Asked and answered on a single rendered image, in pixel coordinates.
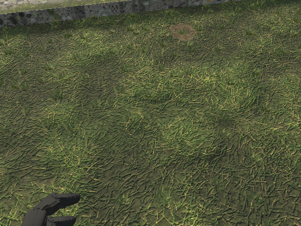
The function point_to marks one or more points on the left robot hand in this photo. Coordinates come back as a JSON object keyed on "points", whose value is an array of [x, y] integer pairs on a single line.
{"points": [[41, 214]]}

